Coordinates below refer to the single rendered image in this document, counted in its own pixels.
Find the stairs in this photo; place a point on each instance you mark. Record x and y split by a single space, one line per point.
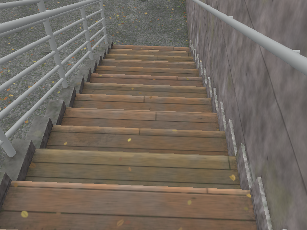
141 149

